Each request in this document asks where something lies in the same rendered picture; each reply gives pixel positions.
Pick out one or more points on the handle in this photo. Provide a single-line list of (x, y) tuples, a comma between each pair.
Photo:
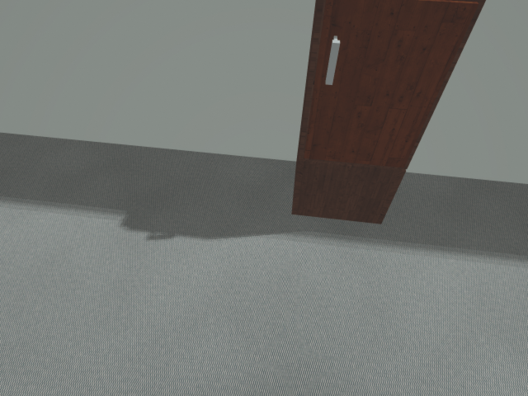
[(332, 60)]

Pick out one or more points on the cupboard door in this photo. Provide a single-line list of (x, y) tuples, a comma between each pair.
[(393, 58)]

